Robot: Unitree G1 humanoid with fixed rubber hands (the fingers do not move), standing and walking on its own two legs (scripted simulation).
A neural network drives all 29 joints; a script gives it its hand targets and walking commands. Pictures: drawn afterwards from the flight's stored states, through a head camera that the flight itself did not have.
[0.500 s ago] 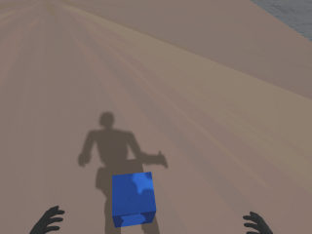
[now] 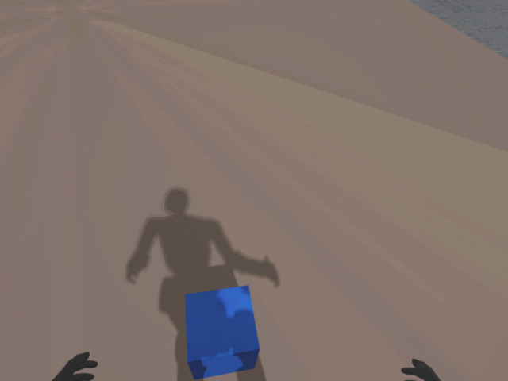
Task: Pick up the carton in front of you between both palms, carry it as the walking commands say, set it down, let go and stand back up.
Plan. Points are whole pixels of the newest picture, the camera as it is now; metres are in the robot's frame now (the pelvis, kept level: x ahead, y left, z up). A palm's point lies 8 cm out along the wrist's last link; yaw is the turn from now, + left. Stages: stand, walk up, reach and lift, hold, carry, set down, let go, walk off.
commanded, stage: stand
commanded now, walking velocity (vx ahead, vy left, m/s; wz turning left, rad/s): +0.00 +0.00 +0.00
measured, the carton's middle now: (221, 333) +0.39 +0.08 -0.65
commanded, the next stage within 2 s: none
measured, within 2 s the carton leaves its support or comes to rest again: neither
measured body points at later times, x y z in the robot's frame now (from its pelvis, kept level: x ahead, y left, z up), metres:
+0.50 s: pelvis -0.02 +0.00 +0.01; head -0.02 +0.01 +0.45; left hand +0.09 +0.30 -0.11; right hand +0.09 -0.32 -0.10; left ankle +0.01 +0.10 -0.74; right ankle -0.07 -0.14 -0.74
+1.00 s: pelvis -0.02 +0.00 +0.01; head -0.02 +0.01 +0.46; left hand +0.07 +0.31 -0.12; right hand +0.08 -0.32 -0.10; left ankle +0.01 +0.10 -0.74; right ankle -0.07 -0.14 -0.74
